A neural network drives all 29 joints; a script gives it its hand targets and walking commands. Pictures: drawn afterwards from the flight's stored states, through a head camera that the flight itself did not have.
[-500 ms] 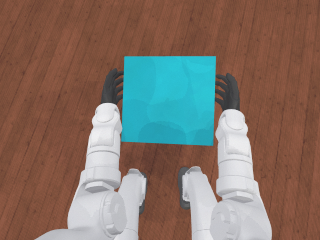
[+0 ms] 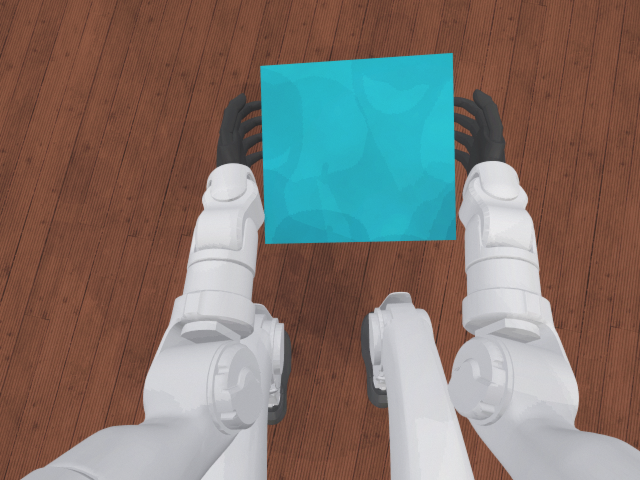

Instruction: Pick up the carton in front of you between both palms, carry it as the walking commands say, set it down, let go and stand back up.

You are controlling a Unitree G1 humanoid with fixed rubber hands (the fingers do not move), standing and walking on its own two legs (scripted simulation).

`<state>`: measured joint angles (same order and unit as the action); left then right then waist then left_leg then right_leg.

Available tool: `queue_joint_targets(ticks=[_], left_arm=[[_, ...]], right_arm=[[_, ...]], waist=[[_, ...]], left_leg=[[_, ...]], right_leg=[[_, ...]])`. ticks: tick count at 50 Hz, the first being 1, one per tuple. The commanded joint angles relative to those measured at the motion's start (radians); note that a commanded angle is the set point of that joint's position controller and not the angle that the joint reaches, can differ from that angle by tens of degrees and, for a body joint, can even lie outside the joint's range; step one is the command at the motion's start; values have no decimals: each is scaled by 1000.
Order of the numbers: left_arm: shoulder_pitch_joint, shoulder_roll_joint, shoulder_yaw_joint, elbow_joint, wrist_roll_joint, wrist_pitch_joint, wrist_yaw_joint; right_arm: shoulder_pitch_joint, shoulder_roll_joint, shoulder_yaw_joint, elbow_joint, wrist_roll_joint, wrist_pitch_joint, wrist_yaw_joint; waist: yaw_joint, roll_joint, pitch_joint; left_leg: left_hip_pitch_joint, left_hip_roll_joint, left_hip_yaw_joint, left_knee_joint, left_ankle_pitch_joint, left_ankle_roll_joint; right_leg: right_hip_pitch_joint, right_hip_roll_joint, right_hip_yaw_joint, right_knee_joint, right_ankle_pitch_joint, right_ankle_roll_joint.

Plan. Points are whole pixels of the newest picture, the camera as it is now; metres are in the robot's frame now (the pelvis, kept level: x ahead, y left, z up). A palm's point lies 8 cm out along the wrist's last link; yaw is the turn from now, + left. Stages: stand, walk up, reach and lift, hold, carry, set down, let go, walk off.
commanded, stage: set down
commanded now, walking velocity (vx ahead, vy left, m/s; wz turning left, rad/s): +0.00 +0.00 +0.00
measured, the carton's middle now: (356, 168) +0.47 -0.07 -0.17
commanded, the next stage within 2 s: none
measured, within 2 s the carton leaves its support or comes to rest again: rests again in 1.28 s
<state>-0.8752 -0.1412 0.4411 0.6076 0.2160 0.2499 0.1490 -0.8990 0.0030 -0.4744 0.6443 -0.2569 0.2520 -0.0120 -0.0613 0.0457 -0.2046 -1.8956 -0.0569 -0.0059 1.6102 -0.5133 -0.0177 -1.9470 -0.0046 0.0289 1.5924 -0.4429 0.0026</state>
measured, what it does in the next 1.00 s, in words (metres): lowers itself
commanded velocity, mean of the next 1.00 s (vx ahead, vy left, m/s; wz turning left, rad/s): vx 0.00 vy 0.00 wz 0.00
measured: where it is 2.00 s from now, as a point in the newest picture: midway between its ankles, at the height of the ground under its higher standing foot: (326, 383)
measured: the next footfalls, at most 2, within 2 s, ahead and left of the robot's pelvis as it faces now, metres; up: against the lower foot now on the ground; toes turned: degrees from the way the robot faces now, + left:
none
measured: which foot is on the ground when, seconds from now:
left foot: down 0.00-1.00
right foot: down 0.00-1.00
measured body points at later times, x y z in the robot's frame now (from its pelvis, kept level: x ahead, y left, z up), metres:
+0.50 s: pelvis -0.02 +0.00 -0.11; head +0.31 -0.06 +0.19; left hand +0.51 +0.05 -0.25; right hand +0.48 -0.25 -0.25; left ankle +0.08 +0.12 -0.50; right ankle +0.10 -0.12 -0.50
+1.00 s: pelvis -0.02 -0.01 -0.16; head +0.32 -0.06 +0.13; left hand +0.51 +0.05 -0.31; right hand +0.49 -0.25 -0.31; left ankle +0.08 +0.12 -0.50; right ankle +0.10 -0.12 -0.50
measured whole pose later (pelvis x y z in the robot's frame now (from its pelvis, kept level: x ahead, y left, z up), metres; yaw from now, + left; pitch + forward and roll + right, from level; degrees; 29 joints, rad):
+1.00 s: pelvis -0.02 -0.01 -0.16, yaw +1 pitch +40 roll +3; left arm -1.27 0.05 0.36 0.89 0.03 0.17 0.21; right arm -1.31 -0.28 -0.27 0.99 -0.05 0.19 -0.02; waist -0.10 0.07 0.19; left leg -2.27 -0.13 -0.02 2.15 -0.59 -0.07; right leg -2.34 0.00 0.03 2.13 -0.49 -0.01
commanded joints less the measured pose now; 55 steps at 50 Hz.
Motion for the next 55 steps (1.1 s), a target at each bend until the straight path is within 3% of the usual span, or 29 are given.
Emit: queue_joint_targets(ticks=[1, 15, 24, 29, 33, 36, 43, 55], left_arm=[[-630, -834, -530, 38, -106, -32, -214], [-833, -755, -491, 85, -138, -40, -182], [-898, -685, -456, 142, -162, -67, -169], [-960, -665, -490, 145, -215, -85, -171], [-1019, -682, -574, 92, -285, -100, -168], [-1035, -702, -621, 58, -310, -100, -165], [-973, -674, -534, 161, -267, -103, -187], [-958, -579, -404, 287, -193, -102, -188]], right_arm=[[-511, 823, 489, 96, 119, 9, 261], [-680, 719, 454, 160, 141, 9, 253], [-807, 661, 520, 172, 211, -18, 249], [-847, 616, 549, 189, 246, -38, 239], [-890, 611, 599, 146, 297, -55, 231], [-905, 625, 619, 120, 330, -56, 233], [-845, 619, 567, 238, 301, -57, 243], [-896, 515, 463, 344, 265, -70, 275]], waist=[[-50, -13, -898], [-82, -17, -904], [-54, -77, -860], [-77, -73, -851], [-102, -56, -952], [-117, -19, -979], [-95, -8, -755], [-81, 29, -555]], left_leg=[[364, -155, 44, -100, 180, -32], [136, -158, 82, 102, 84, -24], [67, -157, 96, 230, 97, -14], [49, -154, 103, 302, 119, -21], [93, -152, 112, 354, 176, -27], [114, -151, 116, 379, 206, -27], [-24, -155, 116, 391, 129, -23], [0, -148, 93, 388, 61, -10]], right_leg=[[567, 148, -65, -75, 238, 15], [480, 126, -65, 96, 182, 21], [427, 109, -64, 206, 204, 32], [433, 96, -64, 269, 255, 29], [498, 90, -66, 322, 346, 27], [489, 91, -62, 342, 391, 22], [383, 92, -50, 346, 304, 9], [186, 85, -51, 361, 139, -9]])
